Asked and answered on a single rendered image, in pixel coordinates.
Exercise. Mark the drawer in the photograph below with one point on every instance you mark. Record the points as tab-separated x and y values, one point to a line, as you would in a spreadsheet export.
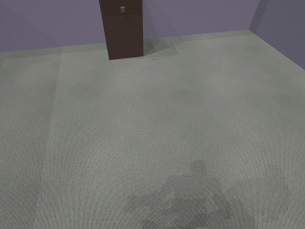
112	7

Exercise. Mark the cabinet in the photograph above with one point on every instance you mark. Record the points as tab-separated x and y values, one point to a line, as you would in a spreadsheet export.
123	34

